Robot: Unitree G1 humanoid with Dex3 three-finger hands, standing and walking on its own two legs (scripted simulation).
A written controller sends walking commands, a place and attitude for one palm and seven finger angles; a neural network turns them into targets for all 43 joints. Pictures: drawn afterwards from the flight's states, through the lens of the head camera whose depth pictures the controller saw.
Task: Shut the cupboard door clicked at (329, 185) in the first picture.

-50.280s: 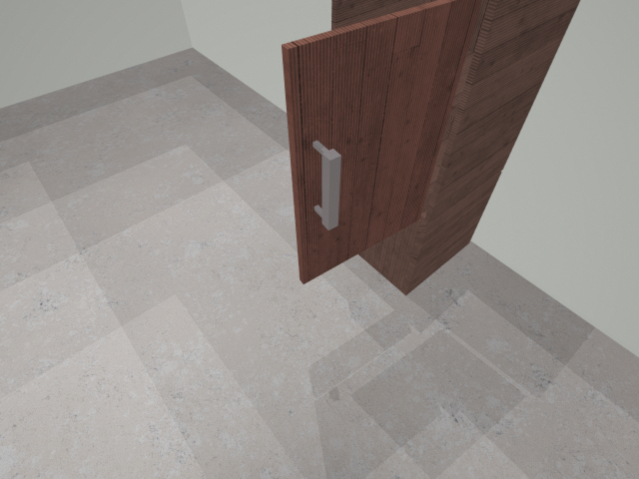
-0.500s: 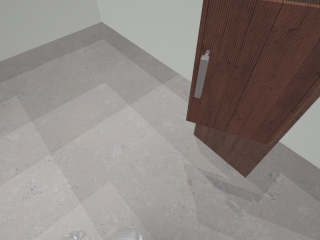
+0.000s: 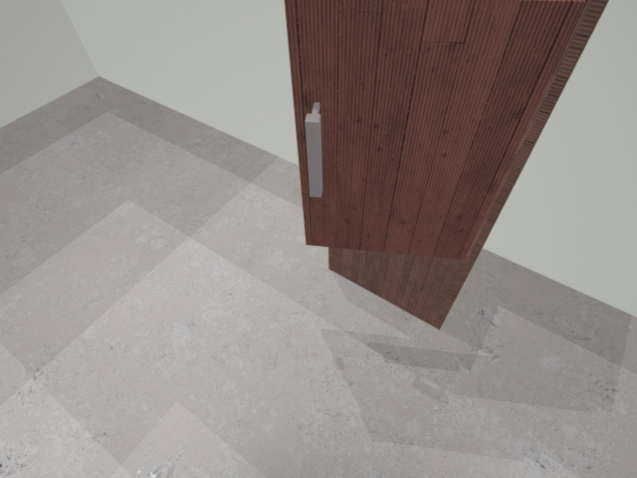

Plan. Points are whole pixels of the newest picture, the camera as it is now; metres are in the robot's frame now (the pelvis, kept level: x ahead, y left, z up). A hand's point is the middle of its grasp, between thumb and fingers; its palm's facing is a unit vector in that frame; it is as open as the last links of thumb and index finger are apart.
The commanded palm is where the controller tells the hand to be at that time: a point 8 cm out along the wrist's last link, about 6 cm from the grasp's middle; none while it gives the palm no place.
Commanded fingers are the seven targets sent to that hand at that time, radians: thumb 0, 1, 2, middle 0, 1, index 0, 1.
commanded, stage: take the last steps up to it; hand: left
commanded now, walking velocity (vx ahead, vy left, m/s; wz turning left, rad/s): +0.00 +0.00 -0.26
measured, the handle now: (316, 151) +0.66 +0.03 +0.00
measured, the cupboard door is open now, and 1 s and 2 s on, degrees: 26 26 26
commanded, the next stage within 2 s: come to a stop and stand still in 0.64 s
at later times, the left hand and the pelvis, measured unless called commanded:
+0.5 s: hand (206, 471) +0.16 +0.18 -0.16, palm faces -0.13 -0.98 -0.15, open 7.4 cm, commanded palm none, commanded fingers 0.00 0.90 0.90 -0.20 -0.30 -0.20 -0.30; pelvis +0.07 -0.01 +0.02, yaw -8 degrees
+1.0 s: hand (280, 401) +0.25 +0.08 -0.17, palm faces -0.10 -0.97 -0.21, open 7.3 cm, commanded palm none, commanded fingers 0.00 0.90 0.90 -0.20 -0.30 -0.20 -0.30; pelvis +0.18 -0.09 +0.01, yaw -8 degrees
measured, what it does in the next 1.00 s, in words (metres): walks ahead: left foot, then right foot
